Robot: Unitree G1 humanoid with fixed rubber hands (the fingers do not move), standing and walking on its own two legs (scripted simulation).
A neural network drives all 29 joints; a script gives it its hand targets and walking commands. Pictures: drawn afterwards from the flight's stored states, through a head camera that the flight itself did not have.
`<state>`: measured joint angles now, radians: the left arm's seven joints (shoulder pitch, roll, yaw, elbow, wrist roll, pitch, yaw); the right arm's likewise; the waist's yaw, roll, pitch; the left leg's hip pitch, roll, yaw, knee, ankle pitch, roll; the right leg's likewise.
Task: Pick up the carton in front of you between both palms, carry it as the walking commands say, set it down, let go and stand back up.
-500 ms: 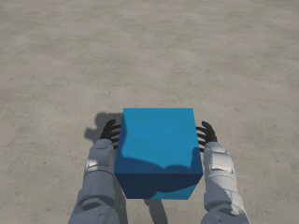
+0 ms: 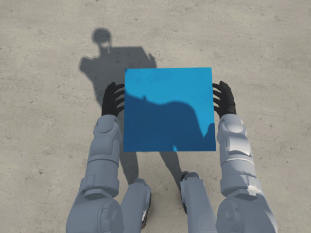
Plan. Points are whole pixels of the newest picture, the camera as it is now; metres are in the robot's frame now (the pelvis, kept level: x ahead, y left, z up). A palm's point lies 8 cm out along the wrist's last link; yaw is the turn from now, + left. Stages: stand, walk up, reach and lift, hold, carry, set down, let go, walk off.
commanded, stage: set down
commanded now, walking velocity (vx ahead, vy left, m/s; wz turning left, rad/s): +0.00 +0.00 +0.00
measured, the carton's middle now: (167, 116) +0.42 -0.02 -0.15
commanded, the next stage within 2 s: none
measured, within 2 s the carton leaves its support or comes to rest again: rests again in 1.68 s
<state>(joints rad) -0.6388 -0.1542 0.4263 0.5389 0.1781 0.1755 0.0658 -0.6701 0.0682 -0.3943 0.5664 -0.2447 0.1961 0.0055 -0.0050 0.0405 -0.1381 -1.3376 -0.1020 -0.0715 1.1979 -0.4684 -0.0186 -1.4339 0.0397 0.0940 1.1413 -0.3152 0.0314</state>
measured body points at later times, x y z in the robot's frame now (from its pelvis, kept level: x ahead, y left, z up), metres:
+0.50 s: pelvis -0.02 -0.01 -0.13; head +0.25 -0.05 +0.22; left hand +0.46 +0.13 -0.23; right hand +0.45 -0.17 -0.24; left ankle +0.03 +0.12 -0.62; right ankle +0.09 -0.13 -0.62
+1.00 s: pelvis -0.05 +0.00 -0.24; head +0.30 -0.02 +0.05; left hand +0.49 +0.13 -0.39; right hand +0.48 -0.18 -0.40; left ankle +0.03 +0.12 -0.62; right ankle +0.09 -0.13 -0.62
